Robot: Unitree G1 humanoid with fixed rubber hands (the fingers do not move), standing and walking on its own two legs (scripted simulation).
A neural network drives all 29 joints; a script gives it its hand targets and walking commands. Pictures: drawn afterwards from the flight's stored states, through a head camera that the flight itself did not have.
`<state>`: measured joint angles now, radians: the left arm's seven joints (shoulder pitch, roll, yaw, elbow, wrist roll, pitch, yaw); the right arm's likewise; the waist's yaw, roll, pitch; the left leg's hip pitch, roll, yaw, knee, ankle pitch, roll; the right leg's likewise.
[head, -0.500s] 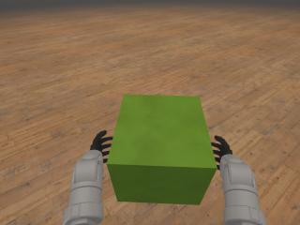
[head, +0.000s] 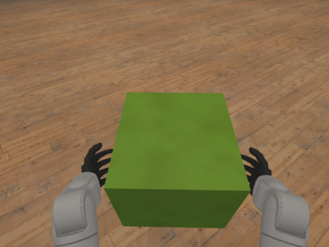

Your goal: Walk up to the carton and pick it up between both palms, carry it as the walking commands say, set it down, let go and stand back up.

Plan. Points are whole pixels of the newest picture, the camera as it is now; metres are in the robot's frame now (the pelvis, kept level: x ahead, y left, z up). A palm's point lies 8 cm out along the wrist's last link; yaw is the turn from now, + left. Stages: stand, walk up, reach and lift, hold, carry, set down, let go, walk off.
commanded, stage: carry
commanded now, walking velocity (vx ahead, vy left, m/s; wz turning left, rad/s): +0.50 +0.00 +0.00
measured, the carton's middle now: (174, 158) +0.36 +0.00 +0.04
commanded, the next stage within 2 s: none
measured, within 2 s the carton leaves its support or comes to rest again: neither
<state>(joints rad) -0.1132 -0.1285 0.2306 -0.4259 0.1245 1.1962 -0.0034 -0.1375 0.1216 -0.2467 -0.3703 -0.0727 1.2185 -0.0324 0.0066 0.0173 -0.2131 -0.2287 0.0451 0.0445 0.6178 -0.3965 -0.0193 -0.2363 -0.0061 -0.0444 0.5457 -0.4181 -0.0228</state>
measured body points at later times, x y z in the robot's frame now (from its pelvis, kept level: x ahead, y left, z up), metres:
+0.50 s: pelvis +0.26 -0.04 -0.01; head +0.21 -0.06 +0.43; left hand +0.51 +0.14 +0.09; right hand +0.51 -0.23 +0.08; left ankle +0.11 +0.10 -0.70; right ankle +0.30 -0.13 -0.73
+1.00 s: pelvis +0.54 -0.05 +0.00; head +0.49 -0.06 +0.45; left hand +0.78 +0.13 +0.11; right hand +0.78 -0.24 +0.09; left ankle +0.56 +0.10 -0.73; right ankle +0.45 -0.13 -0.69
